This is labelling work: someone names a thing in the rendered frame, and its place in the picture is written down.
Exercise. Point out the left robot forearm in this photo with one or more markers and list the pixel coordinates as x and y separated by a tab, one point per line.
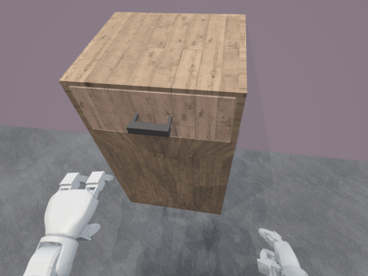
54	256

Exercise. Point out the drawer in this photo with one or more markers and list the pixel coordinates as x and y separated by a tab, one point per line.
193	115

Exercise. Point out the left robot hand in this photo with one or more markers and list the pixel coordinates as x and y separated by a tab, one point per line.
70	209

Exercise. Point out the right robot hand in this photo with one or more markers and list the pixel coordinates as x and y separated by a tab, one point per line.
272	263

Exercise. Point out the cabinet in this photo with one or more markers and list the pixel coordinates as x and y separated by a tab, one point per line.
185	53

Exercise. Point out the handle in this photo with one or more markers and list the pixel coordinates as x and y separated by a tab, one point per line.
150	129

